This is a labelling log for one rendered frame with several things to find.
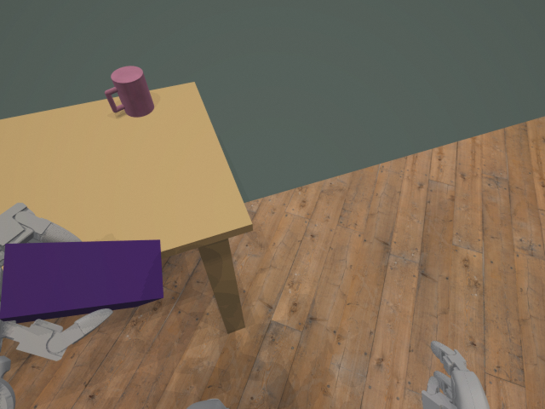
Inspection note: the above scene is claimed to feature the robot left hand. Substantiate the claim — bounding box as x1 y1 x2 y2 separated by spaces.
0 203 113 361

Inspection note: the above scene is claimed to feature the table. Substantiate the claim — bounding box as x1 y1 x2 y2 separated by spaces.
0 82 253 334

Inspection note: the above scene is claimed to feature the robot right hand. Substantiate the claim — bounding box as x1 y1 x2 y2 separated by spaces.
422 341 490 409

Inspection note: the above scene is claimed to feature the sponge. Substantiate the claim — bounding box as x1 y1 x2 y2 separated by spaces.
0 239 164 324

